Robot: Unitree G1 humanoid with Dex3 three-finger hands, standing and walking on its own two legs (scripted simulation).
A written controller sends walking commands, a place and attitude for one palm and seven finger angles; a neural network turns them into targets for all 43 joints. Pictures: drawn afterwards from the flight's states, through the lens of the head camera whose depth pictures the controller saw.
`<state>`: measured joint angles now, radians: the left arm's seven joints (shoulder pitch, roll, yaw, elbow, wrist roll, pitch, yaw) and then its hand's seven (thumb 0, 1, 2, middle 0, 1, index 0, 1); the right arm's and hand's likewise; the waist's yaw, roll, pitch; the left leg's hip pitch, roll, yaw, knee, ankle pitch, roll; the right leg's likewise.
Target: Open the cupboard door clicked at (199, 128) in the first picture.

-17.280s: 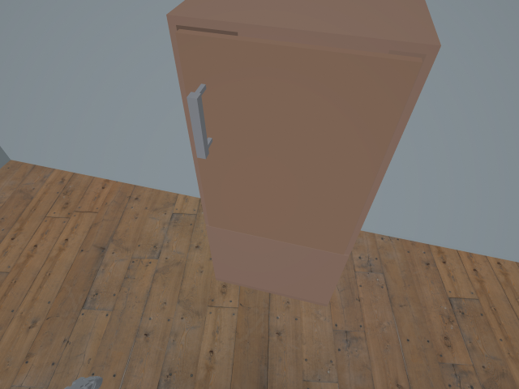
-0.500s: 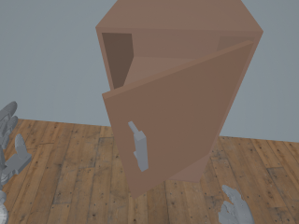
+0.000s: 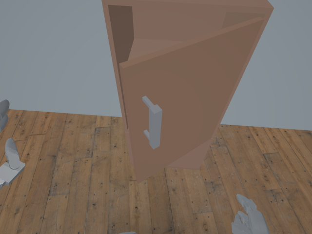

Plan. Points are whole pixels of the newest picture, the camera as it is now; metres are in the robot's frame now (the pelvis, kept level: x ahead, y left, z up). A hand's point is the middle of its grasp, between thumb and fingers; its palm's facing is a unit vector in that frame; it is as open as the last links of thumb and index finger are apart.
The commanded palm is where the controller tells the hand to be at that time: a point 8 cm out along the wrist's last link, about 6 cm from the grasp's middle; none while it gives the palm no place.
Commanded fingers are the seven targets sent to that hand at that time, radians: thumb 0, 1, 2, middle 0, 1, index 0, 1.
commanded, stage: step back with the hand held close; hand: left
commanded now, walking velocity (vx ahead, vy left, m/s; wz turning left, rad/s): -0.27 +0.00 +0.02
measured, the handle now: (150, 123) +0.36 +0.04 +0.09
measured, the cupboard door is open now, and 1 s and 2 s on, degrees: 38 38 38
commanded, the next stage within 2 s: stop stepping back and stand still in 0.72 s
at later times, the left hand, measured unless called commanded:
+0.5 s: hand (10, 213) +0.13 +0.23 +0.17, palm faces +0.28 -0.81 -0.52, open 7.4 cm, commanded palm +0.06 +0.28 +0.19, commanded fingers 0.00 0.90 0.90 -0.20 -0.30 -0.20 -0.30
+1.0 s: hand out of the picture +0.00 +0.24 +0.18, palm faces +0.40 -0.78 -0.48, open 7.4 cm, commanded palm -0.04 +0.28 +0.19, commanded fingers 0.00 0.90 0.90 -0.20 -0.30 -0.20 -0.30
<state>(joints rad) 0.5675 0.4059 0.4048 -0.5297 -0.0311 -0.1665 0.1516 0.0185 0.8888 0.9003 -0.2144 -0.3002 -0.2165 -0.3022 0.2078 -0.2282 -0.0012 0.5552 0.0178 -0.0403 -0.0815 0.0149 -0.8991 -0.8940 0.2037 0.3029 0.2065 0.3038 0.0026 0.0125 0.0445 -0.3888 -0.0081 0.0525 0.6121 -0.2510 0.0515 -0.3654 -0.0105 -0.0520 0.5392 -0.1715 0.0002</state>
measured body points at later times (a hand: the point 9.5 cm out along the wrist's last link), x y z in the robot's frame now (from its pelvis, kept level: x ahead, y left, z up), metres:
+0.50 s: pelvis -0.08 -0.01 +0.00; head -0.05 +0.00 +0.45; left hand +0.10 +0.27 +0.20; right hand +0.10 -0.24 -0.08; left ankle +0.05 +0.08 -0.72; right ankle -0.15 -0.12 -0.73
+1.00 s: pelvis -0.19 -0.01 +0.01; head -0.18 +0.00 +0.46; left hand -0.02 +0.28 +0.20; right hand -0.05 -0.25 -0.08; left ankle -0.18 +0.10 -0.71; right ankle -0.22 -0.11 -0.73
